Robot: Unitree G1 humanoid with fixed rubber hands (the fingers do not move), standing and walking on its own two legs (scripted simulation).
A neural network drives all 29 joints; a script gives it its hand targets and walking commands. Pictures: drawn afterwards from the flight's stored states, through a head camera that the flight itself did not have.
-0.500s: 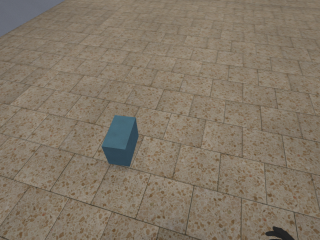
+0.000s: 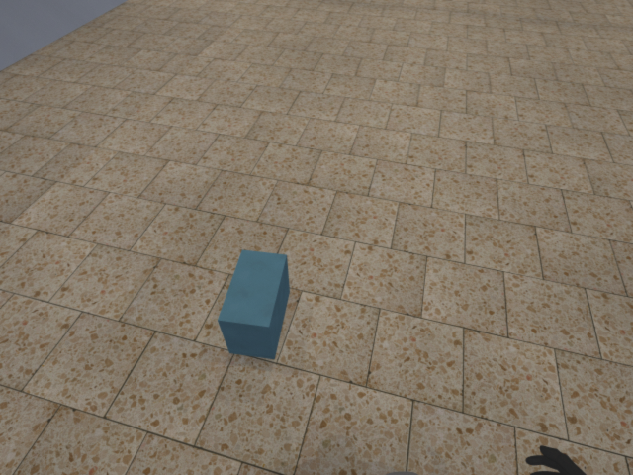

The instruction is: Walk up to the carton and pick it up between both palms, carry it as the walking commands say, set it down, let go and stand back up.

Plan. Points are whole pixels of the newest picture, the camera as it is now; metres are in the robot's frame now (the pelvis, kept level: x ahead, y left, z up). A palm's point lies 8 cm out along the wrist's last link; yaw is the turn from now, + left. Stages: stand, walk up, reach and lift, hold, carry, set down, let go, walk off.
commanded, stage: walk up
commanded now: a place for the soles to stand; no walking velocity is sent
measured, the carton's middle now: (258, 304) +0.77 +0.16 -0.64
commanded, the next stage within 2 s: none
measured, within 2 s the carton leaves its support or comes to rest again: neither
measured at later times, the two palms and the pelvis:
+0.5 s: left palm out of the picture +0.14 +0.38 -0.05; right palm (522, 418) +0.21 -0.29 -0.09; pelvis +0.10 +0.02 +0.00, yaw +3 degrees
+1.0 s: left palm out of the picture +0.23 +0.48 -0.05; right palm (438, 365) +0.29 -0.19 -0.08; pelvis +0.18 +0.13 +0.01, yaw +2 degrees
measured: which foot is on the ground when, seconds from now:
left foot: down 0.00-0.42, up 0.44-0.68, down 0.70-1.00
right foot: up 0.00-0.42, down 0.44-0.72, up 0.74-1.00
